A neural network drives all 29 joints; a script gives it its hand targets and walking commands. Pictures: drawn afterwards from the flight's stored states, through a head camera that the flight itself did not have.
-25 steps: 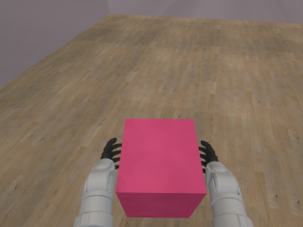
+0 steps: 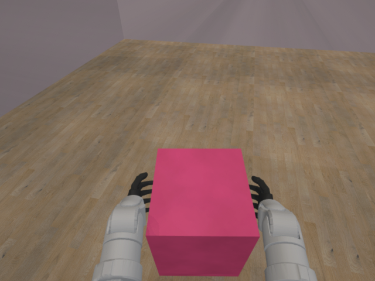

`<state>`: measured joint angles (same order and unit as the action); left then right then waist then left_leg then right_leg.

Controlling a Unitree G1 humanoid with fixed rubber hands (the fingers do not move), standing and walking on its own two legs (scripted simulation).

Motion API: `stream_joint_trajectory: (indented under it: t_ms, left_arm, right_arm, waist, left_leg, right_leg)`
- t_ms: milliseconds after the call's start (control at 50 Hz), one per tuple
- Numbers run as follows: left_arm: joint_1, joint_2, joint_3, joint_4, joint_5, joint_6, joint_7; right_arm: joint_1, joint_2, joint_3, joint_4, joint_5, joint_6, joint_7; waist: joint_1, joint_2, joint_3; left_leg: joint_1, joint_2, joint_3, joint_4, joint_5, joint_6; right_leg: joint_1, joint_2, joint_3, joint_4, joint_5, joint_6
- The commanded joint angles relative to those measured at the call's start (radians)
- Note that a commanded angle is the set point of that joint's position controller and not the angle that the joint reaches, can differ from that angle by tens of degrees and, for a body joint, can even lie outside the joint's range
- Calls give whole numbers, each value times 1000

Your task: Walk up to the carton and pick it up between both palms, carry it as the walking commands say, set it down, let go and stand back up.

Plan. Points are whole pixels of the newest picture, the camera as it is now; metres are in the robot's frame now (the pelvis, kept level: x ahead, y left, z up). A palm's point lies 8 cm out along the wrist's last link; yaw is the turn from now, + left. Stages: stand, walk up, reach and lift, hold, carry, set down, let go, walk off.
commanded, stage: reach and lift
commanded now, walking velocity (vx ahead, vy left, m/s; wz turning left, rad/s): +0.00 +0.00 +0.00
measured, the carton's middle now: (198, 213) +0.32 +0.00 -0.02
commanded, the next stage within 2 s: hold in 1.06 s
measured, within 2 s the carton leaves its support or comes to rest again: neither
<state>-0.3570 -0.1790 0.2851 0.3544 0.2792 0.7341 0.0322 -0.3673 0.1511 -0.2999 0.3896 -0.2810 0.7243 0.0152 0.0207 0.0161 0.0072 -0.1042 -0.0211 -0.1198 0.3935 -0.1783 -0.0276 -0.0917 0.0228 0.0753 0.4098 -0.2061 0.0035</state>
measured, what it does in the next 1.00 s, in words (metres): stands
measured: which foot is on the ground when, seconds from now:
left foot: down 0.00-1.00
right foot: down 0.00-1.00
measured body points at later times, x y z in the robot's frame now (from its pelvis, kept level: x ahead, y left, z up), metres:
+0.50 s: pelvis +0.01 +0.00 +0.00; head -0.03 +0.00 +0.45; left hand +0.32 +0.14 +0.04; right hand +0.31 -0.15 +0.03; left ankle +0.03 +0.14 -0.74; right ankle +0.02 -0.12 -0.74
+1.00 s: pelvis +0.00 +0.00 +0.00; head -0.04 +0.00 +0.45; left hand +0.30 +0.15 +0.04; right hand +0.30 -0.15 +0.03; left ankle +0.03 +0.14 -0.74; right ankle +0.02 -0.12 -0.74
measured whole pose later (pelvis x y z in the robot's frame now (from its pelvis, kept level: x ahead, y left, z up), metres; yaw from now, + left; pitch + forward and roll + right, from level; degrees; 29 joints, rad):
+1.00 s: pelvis +0.00 +0.00 +0.00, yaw +0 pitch -7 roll +0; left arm -0.28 -0.16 0.20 0.28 0.26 0.76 0.02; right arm -0.27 0.15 -0.22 0.26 -0.26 0.77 -0.01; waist 0.00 0.01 0.02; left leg -0.08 -0.02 -0.13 0.38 -0.18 -0.02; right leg -0.06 0.02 0.07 0.38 -0.20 0.01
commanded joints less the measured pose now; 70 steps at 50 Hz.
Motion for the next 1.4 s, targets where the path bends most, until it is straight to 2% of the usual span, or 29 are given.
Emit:
stream_joint_trajectory:
  t_ms: [0, 160, 220, 240, 280, 320, 400, 440, 520, 560, 600, 620, 640, 680, 720, 740, 840, 900, 960, 1040, 1080, 1140, 1180, 1200, 1220, 1260, 1280, 1320, 1380]
  left_arm:
    - [-543, -1065, -585, 13, -287, -14, -236]
    - [-505, -1023, -545, 50, -233, -10, -235]
    - [-575, -1035, -578, -32, -268, -17, -246]
    - [-518, -1041, -585, -20, -259, -10, -239]
    - [-494, -1026, -596, -55, -261, -14, -239]
    - [-497, -1016, -626, -81, -270, -11, -233]
    - [-406, -1030, -629, -85, -281, -11, -240]
    - [-436, -1014, -654, -131, -278, -12, -242]
    - [-466, -985, -633, -131, -265, -14, -243]
    - [-442, -998, -656, -151, -275, -15, -239]
    - [-401, -994, -649, -132, -271, -9, -244]
    - [-438, -992, -641, -140, -284, -7, -243]
    - [-393, -991, -644, -130, -262, -8, -245]
    - [-401, -977, -654, -151, -292, -9, -252]
    - [-399, -996, -670, -151, -297, -15, -257]
    - [-390, -985, -655, -157, -289, -11, -253]
    - [-410, -994, -692, -206, -292, -17, -249]
    - [-424, -974, -633, -137, -300, -13, -260]
    - [-471, -975, -653, -140, -288, -16, -265]
    - [-502, -986, -662, -150, -308, -16, -265]
    - [-478, -980, -633, -103, -269, -2, -268]
    - [-452, -1012, -646, -107, -293, -5, -270]
    - [-483, -976, -634, -149, -280, -11, -259]
    - [-508, -1013, -670, -141, -305, -5, -262]
    - [-440, -1008, -642, -84, -295, 5, -267]
    - [-440, -975, -619, -106, -277, -3, -261]
    - [-476, -998, -650, -126, -279, 0, -259]
    - [-480, -1012, -667, -137, -301, -2, -261]
    - [-445, -1008, -693, -207, -312, -12, -251]
  right_arm:
    - [-671, 934, 606, -88, 297, -51, 260]
    - [-715, 933, 627, -114, 302, -37, 257]
    - [-642, 971, 626, -100, 289, -31, 255]
    - [-648, 947, 628, -130, 296, -30, 249]
    - [-668, 960, 659, -169, 307, -31, 249]
    - [-593, 905, 650, -154, 300, -27, 243]
    - [-592, 908, 677, -244, 295, -29, 233]
    - [-517, 920, 665, -213, 298, -22, 228]
    - [-562, 907, 655, -213, 283, -21, 240]
    - [-539, 945, 695, -219, 315, -26, 237]
    - [-511, 928, 671, -220, 305, -20, 230]
    - [-520, 928, 669, -191, 304, -13, 235]
    - [-512, 949, 689, -216, 323, -18, 231]
    - [-449, 943, 692, -228, 301, -15, 223]
    - [-506, 958, 734, -280, 331, -23, 218]
    - [-488, 947, 695, -257, 300, -15, 222]
    - [-486, 966, 720, -278, 322, -21, 221]
    - [-519, 942, 702, -239, 315, -8, 225]
    - [-533, 966, 691, -226, 313, -15, 228]
    - [-530, 960, 665, -186, 300, -14, 229]
    - [-593, 968, 683, -199, 310, -10, 226]
    - [-536, 962, 683, -216, 309, -11, 230]
    - [-541, 965, 671, -174, 303, -1, 232]
    - [-502, 968, 661, -176, 295, -6, 233]
    - [-525, 952, 678, -204, 313, -11, 227]
    - [-553, 960, 694, -218, 313, -2, 234]
    - [-524, 962, 667, -200, 298, 0, 235]
    - [-534, 967, 678, -196, 313, -11, 231]
    - [-509, 975, 726, -273, 340, -16, 234]
  waist:
    - [-20, 14, -290]
    - [20, -28, -258]
    - [-20, -39, -306]
    - [-23, 8, -263]
    - [-1, -42, -312]
    - [-28, 26, -291]
    - [-43, -69, -331]
    - [-57, 5, -318]
    - [-15, -55, -269]
    - [-18, 19, -296]
    - [-19, 31, -263]
    - [-22, -42, -280]
    - [-4, 18, -283]
    - [-44, -20, -281]
    - [-2, -20, -335]
    - [-26, -66, -314]
    - [-13, 7, -327]
    - [-16, -84, -226]
    - [-8, 9, -237]
    - [-38, -19, -228]
    - [-3, 1, -218]
    - [-40, -22, -248]
    - [-3, -11, -245]
    - [-46, 10, -286]
    - [-38, 27, -249]
    - [-12, -65, -229]
    - [-31, 15, -237]
    - [-51, 6, -247]
    - [-8, 26, -313]
  left_leg:
    - [101, -77, 46, -54, 117, -3]
    - [79, -82, 49, -67, 64, 15]
    - [120, -90, 53, -52, 85, 12]
    - [107, -79, 43, -58, 119, 3]
    - [117, -88, 41, -56, 156, 10]
    - [145, -78, 38, -52, 209, -7]
    - [153, -77, 13, -57, 277, -3]
    - [145, -82, 28, -63, 240, -8]
    - [110, -90, 27, -70, 138, 3]
    - [125, -90, 37, -56, 179, 1]
    - [118, -86, 42, -60, 206, -7]
    - [123, -81, 32, -62, 216, -5]
    - [104, -87, 37, -56, 242, -1]
    - [138, -90, 37, -58, 196, 3]
    - [110, -91, 42, -52, 235, 2]
    - [125, -94, 33, -62, 227, 4]
    - [124, -96, 43, -55, 215, -3]
    - [89, -83, 34, -68, 82, 17]
    - [66, -86, 41, -57, 28, 19]
    - [82, -83, 46, -46, 36, 16]
    - [39, -92, 55, -54, -5, 17]
    - [107, -73, 38, -46, 95, 12]
    - [88, -78, 47, -58, 87, 8]
    - [119, -76, 34, -44, 75, 5]
    - [73, -80, 34, -49, 65, 7]
    - [79, -79, 34, -63, 55, 18]
    - [98, -76, 36, -64, 45, 3]
    - [91, -77, 33, -55, 70, 6]
    - [103, -78, 34, -48, 170, -1]
  right_leg:
    - [36, 67, -43, -69, 105, 0]
    - [31, 69, -32, -85, 59, 13]
    - [33, 66, -41, -87, 94, 18]
    - [43, 70, -33, -77, 133, 12]
    - [77, 73, -34, -77, 167, 21]
    - [62, 75, -28, -79, 204, 15]
    - [109, 87, -43, -67, 275, 30]
    - [101, 78, -36, -78, 260, 29]
    - [100, 82, -38, -83, 159, 22]
    - [89, 69, -27, -72, 212, 20]
    - [89, 72, -24, -80, 228, 19]
    - [95, 84, -35, -79, 226, 28]
    - [110, 74, -28, -67, 276, 26]
    - [112, 66, -29, -79, 269, 30]
    - [153, 70, -21, -65, 320, 35]
    - [126, 77, -30, -77, 298, 39]
    - [125, 77, -32, -72, 246, 24]
    - [65, 76, -36, -91, 95, 29]
    - [57, 63, -26, -80, 69, 10]
    - [24, 66, -33, -83, 41, 11]
    - [51, 65, -30, -90, 4, 12]
    - [30, 75, -42, -79, 87, 11]
    - [53, 79, -32, -84, 77, 13]
    - [42, 75, -26, -84, 72, 1]
    - [60, 69, -27, -82, 74, -2]
    - [64, 79, -43, -80, 66, 14]
    - [43, 79, -36, -84, 46, 3]
    - [46, 74, -32, -76, 68, 4]
    - [100, 79, -31, -63, 163, 7]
